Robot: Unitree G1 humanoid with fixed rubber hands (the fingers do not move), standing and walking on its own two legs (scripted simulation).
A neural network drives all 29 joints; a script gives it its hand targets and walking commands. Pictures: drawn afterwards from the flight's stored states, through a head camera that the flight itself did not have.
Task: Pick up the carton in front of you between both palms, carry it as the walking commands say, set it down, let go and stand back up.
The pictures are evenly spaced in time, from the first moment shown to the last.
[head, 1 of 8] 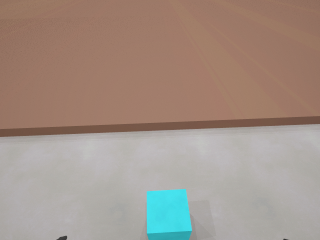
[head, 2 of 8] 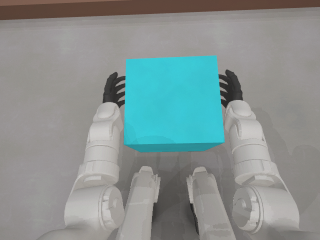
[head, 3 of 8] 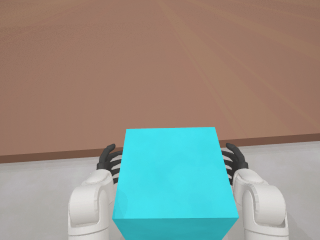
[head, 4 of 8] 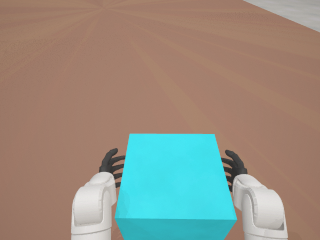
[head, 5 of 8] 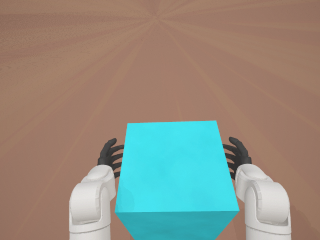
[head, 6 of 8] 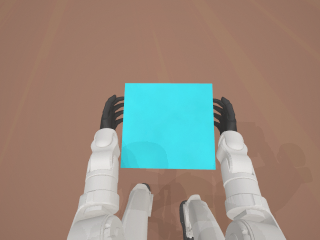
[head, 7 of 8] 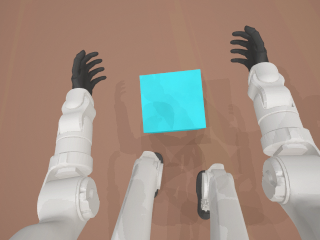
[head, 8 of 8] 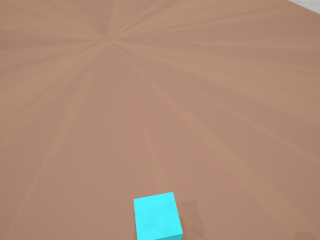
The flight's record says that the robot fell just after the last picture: no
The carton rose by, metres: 0.86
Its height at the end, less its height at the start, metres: +0.10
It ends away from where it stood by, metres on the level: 4.79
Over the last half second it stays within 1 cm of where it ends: yes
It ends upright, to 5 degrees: yes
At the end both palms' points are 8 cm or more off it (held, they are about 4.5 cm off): yes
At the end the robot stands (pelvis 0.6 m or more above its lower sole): yes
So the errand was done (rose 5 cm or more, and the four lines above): yes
